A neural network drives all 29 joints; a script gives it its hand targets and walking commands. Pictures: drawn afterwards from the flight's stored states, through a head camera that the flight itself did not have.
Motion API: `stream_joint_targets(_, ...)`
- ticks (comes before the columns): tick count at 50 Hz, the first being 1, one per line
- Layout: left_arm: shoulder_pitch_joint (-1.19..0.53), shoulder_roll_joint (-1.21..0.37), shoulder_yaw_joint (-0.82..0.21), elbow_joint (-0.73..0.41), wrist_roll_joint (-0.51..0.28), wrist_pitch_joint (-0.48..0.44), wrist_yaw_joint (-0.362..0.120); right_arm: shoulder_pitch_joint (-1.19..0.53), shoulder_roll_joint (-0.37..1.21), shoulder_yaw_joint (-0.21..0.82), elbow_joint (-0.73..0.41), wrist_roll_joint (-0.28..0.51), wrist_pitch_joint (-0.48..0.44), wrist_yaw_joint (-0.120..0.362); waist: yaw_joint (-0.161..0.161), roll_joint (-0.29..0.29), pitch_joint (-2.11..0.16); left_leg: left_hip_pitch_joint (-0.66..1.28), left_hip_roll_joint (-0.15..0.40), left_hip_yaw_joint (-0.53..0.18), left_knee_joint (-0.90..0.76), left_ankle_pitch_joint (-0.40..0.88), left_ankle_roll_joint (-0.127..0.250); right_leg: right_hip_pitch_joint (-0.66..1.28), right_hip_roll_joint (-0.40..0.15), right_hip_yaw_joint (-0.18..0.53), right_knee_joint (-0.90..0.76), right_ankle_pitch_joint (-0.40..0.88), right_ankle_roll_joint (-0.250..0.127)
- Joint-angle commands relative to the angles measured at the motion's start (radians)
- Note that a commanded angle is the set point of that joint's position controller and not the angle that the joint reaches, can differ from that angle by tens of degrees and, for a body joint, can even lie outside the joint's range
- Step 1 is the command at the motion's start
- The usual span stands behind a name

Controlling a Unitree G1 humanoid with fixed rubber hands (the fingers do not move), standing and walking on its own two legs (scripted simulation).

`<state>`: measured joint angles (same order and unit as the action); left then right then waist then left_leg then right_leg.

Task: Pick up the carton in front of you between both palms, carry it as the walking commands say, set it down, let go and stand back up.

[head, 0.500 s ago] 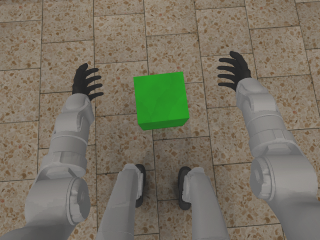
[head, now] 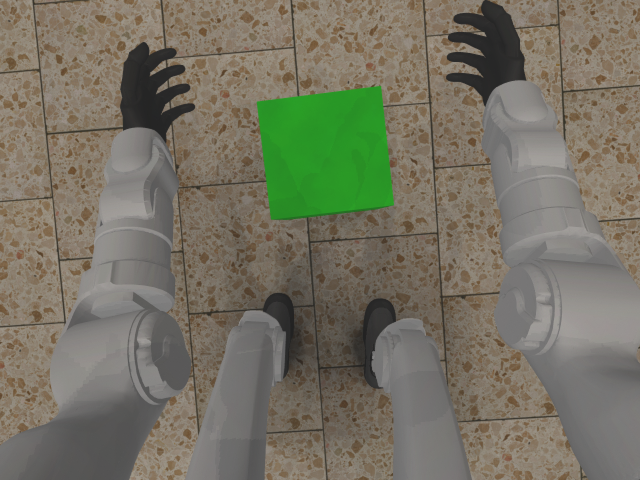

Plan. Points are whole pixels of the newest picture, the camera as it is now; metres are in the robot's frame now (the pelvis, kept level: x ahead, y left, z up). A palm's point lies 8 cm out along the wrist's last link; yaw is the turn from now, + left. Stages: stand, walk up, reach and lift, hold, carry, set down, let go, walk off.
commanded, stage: reach and lift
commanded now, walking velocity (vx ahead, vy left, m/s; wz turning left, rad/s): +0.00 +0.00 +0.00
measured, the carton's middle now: (326, 164) +0.49 +0.02 -0.49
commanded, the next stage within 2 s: none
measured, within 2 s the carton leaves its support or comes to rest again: leaves its support in 1.50 s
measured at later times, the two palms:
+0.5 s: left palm (216, 167) +0.46 +0.21 -0.37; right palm (434, 143) +0.51 -0.16 -0.37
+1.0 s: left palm (229, 165) +0.47 +0.20 -0.42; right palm (420, 148) +0.51 -0.15 -0.42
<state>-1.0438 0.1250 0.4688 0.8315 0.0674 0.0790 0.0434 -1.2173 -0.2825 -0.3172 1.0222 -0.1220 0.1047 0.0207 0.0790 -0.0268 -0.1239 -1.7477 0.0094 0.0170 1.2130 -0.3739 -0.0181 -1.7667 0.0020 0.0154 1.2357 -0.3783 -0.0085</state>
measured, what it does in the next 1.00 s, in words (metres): lowers itself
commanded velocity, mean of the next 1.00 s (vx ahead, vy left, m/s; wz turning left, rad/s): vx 0.00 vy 0.00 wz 0.00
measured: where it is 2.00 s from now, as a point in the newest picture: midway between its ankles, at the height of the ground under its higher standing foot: (325, 356)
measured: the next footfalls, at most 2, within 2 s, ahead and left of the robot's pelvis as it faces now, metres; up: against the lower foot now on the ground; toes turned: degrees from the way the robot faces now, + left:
none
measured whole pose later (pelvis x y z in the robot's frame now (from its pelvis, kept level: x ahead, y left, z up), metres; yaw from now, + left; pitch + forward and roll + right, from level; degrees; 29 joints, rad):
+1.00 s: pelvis -0.06 +0.01 -0.25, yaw +1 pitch +38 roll +2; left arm -1.45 0.28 0.14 1.15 -0.25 0.03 0.16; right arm -1.56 -0.43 0.05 1.24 0.24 0.06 -0.09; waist 0.06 0.01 0.35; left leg -2.27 -0.01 0.02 2.18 -0.56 -0.02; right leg -2.29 0.00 0.03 2.20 -0.57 0.00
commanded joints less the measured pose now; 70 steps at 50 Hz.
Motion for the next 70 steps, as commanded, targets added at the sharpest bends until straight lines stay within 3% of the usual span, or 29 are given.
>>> stream_joint_targets(1,-0.130,0.083,0.004,-0.058,0.001,-0.025,0.006,-0.171,-0.072,0.002,-0.074,0.007,-0.025,-0.017,0.017,-0.061,-0.848,0.265,-0.073,0.027,0.100,0.425,-0.047,0.477,0.065,0.030,0.115,0.471,0.022)
stream_joint_targets(9,-0.259,0.196,-0.127,-0.080,-0.153,-0.035,0.071,-0.313,-0.177,0.162,-0.133,0.169,-0.035,-0.081,0.031,-0.087,-1.071,0.198,-0.067,0.040,0.387,0.395,-0.048,0.419,0.064,0.004,0.411,0.418,0.031)
stream_joint_targets(19,-0.527,0.284,-0.252,0.029,-0.305,0.011,0.122,-0.575,-0.278,0.297,-0.022,0.321,0.004,-0.116,0.033,-0.091,-0.974,0.101,-0.032,0.060,0.595,0.090,-0.035,0.285,0.029,-0.015,0.602,0.060,0.020)
stream_joint_targets(23,-0.602,0.298,-0.266,0.127,-0.312,0.005,0.123,-0.635,-0.288,0.322,0.082,0.344,0.000,-0.111,0.035,-0.076,-0.848,0.061,-0.018,0.054,0.655,0.018,-0.031,0.204,0.013,-0.002,0.654,-0.025,0.014)
stream_joint_targets(28,-0.656,0.304,-0.272,0.225,-0.304,-0.024,0.112,-0.680,-0.293,0.346,0.171,0.355,-0.029,-0.096,0.038,-0.057,-0.724,0.032,-0.011,0.036,0.725,0.033,-0.027,0.124,0.001,0.017,0.726,-0.013,0.013)
stream_joint_targets(35,-0.716,0.336,-0.318,0.197,-0.347,-0.064,0.117,-0.722,-0.308,0.380,0.117,0.390,-0.067,-0.112,0.017,-0.067,-0.871,0.112,-0.025,0.032,0.815,0.193,-0.028,0.215,0.007,0.018,0.818,0.153,0.018)
stream_joint_targets(40,-0.686,0.333,-0.342,0.154,-0.370,-0.066,0.124,-0.697,-0.286,0.385,0.030,0.405,-0.068,-0.129,0.019,-0.069,-0.972,0.168,-0.043,0.036,0.835,0.273,-0.023,0.258,0.024,-0.001,0.844,0.229,0.025)
stream_joint_targets(43,-0.625,0.307,-0.333,0.198,-0.356,-0.059,0.128,-0.645,-0.265,0.379,0.061,0.398,-0.061,-0.124,0.028,-0.067,-0.869,0.131,-0.047,0.034,0.823,0.239,-0.022,0.191,0.027,-0.009,0.838,0.178,0.028)
stream_joint_targets(48,-0.598,0.264,-0.311,0.247,-0.314,-0.062,0.111,-0.585,-0.228,0.351,0.144,0.362,-0.065,-0.106,0.014,-0.042,-0.667,0.039,-0.043,0.021,0.802,0.170,-0.025,0.041,0.022,-0.003,0.812,0.097,0.024)
stream_joint_targets(56,-0.707,0.167,-0.376,0.206,-0.333,-0.067,0.104,-0.659,-0.136,0.380,0.142,0.368,-0.079,-0.104,-0.005,-0.024,-0.670,0.063,-0.060,0.018,0.790,0.140,-0.027,0.054,0.032,0.001,0.792,0.069,0.020)
stream_joint_targets(59,-0.722,0.155,-0.346,0.220,-0.297,-0.064,0.114,-0.692,-0.127,0.361,0.137,0.339,-0.078,-0.113,-0.004,-0.027,-0.674,0.088,-0.071,0.018,0.786,0.128,-0.028,0.085,0.039,-0.003,0.791,0.058,0.022)
stream_joint_targets(62,-0.881,-0.170,-0.437,0.166,-0.307,-0.058,0.047,-0.815,0.233,0.452,0.119,0.358,-0.071,-0.052,-0.006,-0.040,-0.663,0.071,-0.093,0.024,0.789,0.116,-0.017,0.101,0.063,-0.002,0.788,0.063,0.009)
stream_joint_targets(65,-1.015,-0.536,-0.468,0.133,-0.250,-0.007,-0.072,-0.879,0.629,0.460,0.101,0.311,-0.030,0.059,-0.016,-0.050,-0.577,0.027,-0.114,0.036,0.811,0.053,-0.011,0.079,0.088,-0.014,0.804,0.023,0.002)
stream_joint_targets(67,-1.034,-0.649,-0.455,0.104,-0.225,0.031,-0.134,-0.844,0.760,0.420,0.075,0.271,0.001,0.114,-0.017,-0.047,-0.536,-0.007,-0.123,0.052,0.826,0.030,-0.005,0.056,0.101,-0.029,0.817,0.013,-0.005)
stream_joint_targets(70,-1.030,-0.765,-0.465,0.046,-0.237,0.064,-0.186,-0.819,0.866,0.407,0.015,0.266,0.031,0.158,-0.023,-0.038,-0.587,0.011,-0.128,0.062,0.840,0.075,0.004,0.054,0.107,-0.049,0.831,0.051,-0.010)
